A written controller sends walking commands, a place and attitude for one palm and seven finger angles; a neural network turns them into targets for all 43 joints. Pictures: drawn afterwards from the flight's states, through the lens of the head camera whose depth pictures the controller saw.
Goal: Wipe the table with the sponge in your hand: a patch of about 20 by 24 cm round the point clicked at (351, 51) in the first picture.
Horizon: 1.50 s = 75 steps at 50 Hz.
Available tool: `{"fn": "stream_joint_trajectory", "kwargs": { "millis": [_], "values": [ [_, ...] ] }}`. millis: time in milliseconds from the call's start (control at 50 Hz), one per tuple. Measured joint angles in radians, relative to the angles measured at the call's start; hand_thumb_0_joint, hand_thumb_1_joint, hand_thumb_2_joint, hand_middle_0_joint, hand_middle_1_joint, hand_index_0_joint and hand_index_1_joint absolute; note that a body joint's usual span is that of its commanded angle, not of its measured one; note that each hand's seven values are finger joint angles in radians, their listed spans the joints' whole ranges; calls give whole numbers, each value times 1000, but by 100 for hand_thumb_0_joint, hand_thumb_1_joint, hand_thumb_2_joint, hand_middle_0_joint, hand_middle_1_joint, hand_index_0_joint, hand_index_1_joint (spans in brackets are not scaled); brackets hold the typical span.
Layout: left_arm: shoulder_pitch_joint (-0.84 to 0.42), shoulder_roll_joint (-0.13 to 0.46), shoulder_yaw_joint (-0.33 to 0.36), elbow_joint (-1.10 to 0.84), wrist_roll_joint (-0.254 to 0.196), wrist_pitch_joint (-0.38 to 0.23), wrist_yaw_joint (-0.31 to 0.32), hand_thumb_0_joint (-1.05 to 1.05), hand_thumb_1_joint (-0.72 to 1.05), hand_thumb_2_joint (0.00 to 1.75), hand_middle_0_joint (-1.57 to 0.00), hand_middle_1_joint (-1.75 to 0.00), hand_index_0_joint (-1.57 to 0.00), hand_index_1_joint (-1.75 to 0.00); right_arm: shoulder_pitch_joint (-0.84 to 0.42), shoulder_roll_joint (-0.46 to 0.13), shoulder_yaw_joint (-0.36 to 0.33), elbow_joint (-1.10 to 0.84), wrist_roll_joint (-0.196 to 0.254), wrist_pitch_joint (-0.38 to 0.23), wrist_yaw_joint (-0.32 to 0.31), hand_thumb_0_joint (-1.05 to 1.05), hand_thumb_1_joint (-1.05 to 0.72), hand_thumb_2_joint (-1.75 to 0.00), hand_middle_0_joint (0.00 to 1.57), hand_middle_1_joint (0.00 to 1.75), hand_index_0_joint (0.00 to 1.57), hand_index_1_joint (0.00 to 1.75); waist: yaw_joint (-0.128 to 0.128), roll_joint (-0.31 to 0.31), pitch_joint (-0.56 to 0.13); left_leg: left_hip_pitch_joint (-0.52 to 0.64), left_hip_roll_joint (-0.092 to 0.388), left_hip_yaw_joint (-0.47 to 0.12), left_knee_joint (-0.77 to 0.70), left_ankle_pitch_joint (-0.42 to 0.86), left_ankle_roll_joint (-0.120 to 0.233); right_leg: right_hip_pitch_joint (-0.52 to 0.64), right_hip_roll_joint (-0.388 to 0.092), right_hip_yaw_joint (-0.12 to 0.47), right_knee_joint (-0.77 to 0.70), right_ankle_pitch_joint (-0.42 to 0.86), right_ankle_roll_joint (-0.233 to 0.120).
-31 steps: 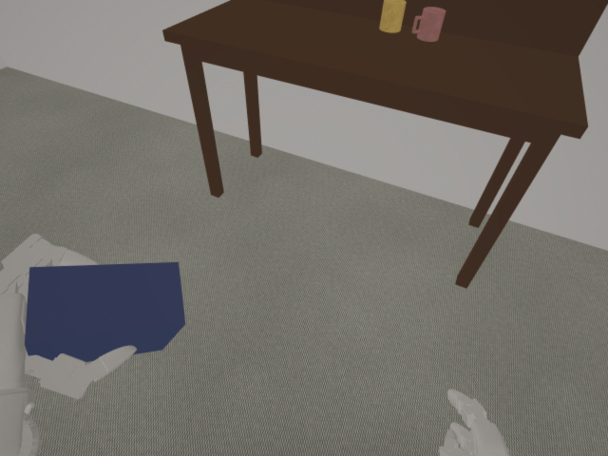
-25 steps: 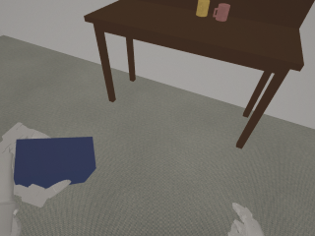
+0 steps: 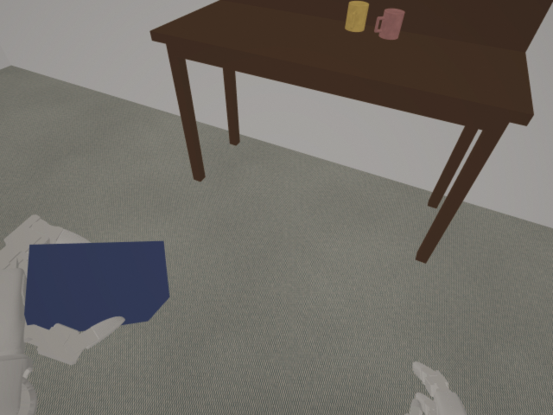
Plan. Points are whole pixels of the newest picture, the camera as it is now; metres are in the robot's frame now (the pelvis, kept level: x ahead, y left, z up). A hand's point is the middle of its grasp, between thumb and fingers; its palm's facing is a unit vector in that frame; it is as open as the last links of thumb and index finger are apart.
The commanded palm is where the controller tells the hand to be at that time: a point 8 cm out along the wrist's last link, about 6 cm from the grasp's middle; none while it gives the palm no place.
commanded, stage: walk to a spot facing it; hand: left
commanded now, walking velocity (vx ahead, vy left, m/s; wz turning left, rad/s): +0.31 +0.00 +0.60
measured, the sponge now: (118, 287) +0.23 +0.20 +0.14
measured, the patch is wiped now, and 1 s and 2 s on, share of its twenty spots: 0.00 0.00 0.00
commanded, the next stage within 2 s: none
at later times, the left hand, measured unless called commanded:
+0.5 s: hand (50, 275) +0.22 +0.26 +0.16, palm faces +0.55 -0.71 -0.44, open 10.8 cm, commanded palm +0.16 +0.30 +0.18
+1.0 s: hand (60, 228) +0.29 +0.28 +0.17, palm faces +0.74 -0.53 -0.41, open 10.8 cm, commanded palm +0.22 +0.30 +0.18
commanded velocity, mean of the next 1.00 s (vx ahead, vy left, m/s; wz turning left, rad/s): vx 0.35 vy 0.00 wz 0.42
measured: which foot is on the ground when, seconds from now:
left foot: down 0.00-0.36, up 0.38-0.60, down 0.62-0.88, up 0.90-1.00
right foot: down 0.00-0.60, up 0.62-0.86, down 0.88-1.00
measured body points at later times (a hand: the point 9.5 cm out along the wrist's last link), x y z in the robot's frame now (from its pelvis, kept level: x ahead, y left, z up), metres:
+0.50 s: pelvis +0.08 -0.01 +0.00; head +0.09 -0.01 +0.45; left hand +0.19 +0.30 +0.19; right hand +0.26 -0.21 -0.11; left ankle +0.05 +0.10 -0.68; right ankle +0.05 -0.13 -0.73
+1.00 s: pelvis +0.20 -0.02 -0.01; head +0.22 -0.04 +0.43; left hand +0.24 +0.30 +0.19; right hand +0.45 -0.14 -0.12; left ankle +0.12 +0.10 -0.65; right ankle +0.27 -0.11 -0.73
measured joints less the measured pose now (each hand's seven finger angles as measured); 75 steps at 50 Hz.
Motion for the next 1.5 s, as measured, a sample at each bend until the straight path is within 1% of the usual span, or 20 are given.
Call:
{"fn": "stream_joint_trajectory", "kwargs": {
  "millis": [180,280,320,360,460,500,560,620,680,720,800,880,920,960,1040,1140,1240,1300,1380,1500],
  "values": [
    [21,26,48,-62,5,-10,12,-1,-53,100,-65,-137,-65,-137,40,-5,-10,19,-4,7,-9,2,-90,-90,20,30,20,30,-18,-18,-11,-64,-33,-30,141,-70,15,-54,-49,-55,186,-166,5],
    [-2,14,67,-39,11,-12,3,-1,-53,100,-65,-137,-65,-137,51,29,-11,46,-12,-15,-1,2,-90,-90,20,30,20,30,-24,5,-9,-71,-35,-85,165,-100,3,-60,-3,-26,273,-327,13],
    [2,13,65,-48,7,-9,-6,-1,-53,100,-65,-137,-65,-137,50,42,-4,50,-15,-21,12,2,-90,-90,20,30,20,30,-26,14,-1,-64,-32,-110,157,-100,-5,-33,7,-31,207,-309,13],
    [7,14,54,-63,6,-12,-16,-1,-53,100,-65,-137,-65,-137,47,46,1,48,-13,-20,23,2,-90,-90,20,30,20,30,-24,29,8,-66,-28,-134,171,-109,-10,6,11,-60,118,-153,-1],
    [10,15,18,-68,4,-45,-25,-1,-53,100,-65,-137,-65,-137,30,24,-8,70,-9,7,23,2,-90,-90,20,30,20,30,-13,-2,18,-192,-11,9,526,-213,-16,66,-50,-118,97,-179,-18],
    [26,21,29,-70,7,-53,-21,-1,-53,100,-65,-137,-65,-137,21,12,-12,65,-11,20,16,2,-90,-90,20,30,20,30,-5,-24,25,-203,15,58,492,-212,-16,97,-76,-132,66,-181,-7],
    [34,34,51,-89,5,-51,-5,-1,-53,100,-65,-137,-65,-137,10,-5,-23,33,-12,24,8,2,-90,-90,20,30,20,30,12,-63,46,-156,33,127,257,-161,-6,126,-122,-153,64,-203,5],
    [46,25,74,-135,-9,-40,25,-1,-53,100,-65,-137,-65,-137,-20,-42,-40,-25,-5,11,1,2,-90,-90,20,30,20,30,28,-53,71,-60,32,158,27,26,36,61,-151,-149,272,-265,19],
    [-15,41,81,-102,-9,-32,28,-1,-53,100,-65,-137,-65,-137,-93,-9,-60,-13,8,2,6,2,-90,-90,20,30,20,30,26,-63,102,-68,30,145,130,-8,20,-89,-125,-53,638,-337,28],
    [-48,43,74,-77,-3,-11,15,-1,-53,100,-65,-137,-65,-137,-109,20,-51,-7,13,0,12,2,-90,-90,20,30,20,30,22,-56,92,-56,34,121,130,-40,8,-167,-114,-42,711,-331,34],
    [-34,28,59,-102,-10,-13,0,-1,-53,100,-65,-137,-65,-137,-89,67,-13,-13,15,-28,18,1,-90,-90,20,30,20,30,23,-28,76,-11,57,71,76,-38,-16,-197,-125,-83,493,-241,41],
    [-5,41,58,-115,-13,-35,-6,-1,-53,100,-65,-137,-65,-137,-36,88,16,-21,9,-40,11,1,-90,-90,20,30,20,30,36,11,54,-7,90,23,127,-108,-20,-96,-104,-141,214,-182,46],
    [-32,42,48,-99,-6,-32,-9,-1,-53,100,-65,-137,-65,-137,-26,78,17,-5,8,-28,8,1,-90,-90,20,30,20,30,43,21,48,-69,89,0,293,-235,1,-91,-106,-165,217,-96,5],
    [-59,11,27,-62,-5,-26,-14,-1,-53,100,-65,-137,-65,-137,-39,48,14,43,0,-9,10,1,-90,-90,20,30,20,30,57,24,57,-143,58,-12,526,-243,-2,-73,-118,-181,242,-127,-22],
    [-37,-29,14,-14,-4,-16,-21,-1,-53,100,-65,-137,-65,-137,-50,-3,-4,84,-2,26,8,2,-90,-90,20,30,21,30,48,20,68,-241,42,33,715,-160,-24,16,-128,-207,138,-124,-16],
    [6,2,22,-56,-1,-17,-7,-1,-53,100,-65,-137,-65,-137,-32,-33,-36,37,-4,33,6,2,-90,-90,20,30,20,30,24,-27,88,-220,63,123,403,-99,-18,97,-143,-239,23,-104,-12],
    [32,32,48,-158,-7,-27,26,-1,-53,100,-65,-137,-65,-137,-12,-49,-59,-24,-3,23,2,2,-90,-90,20,30,20,30,29,-67,93,-94,44,188,72,-53,-2,117,-157,-238,70,-171,16],
    [-8,52,74,-168,-11,-47,40,-1,-53,100,-65,-137,-65,-137,-39,-37,-73,-43,1,11,-4,2,-90,-90,20,30,20,30,18,-70,104,-69,39,185,74,53,44,22,-152,-161,376,-285,19],
    [-70,77,92,-98,-7,-35,16,-1,-53,100,-65,-137,-65,-137,-79,35,-47,-11,12,6,16,2,-90,-90,20,30,20,30,-11,-66,91,-56,47,152,98,-25,31,-159,-102,-78,703,-306,27],
    [24,42,76,-148,-18,-52,-4,-1,-53,100,-65,-137,-65,-137,-31,96,3,-1,9,-36,30,1,-90,-90,20,30,20,30,2,-3,60,3,75,111,-2,-11,3,-203,-125,-120,412,-182,44]
  ]
}}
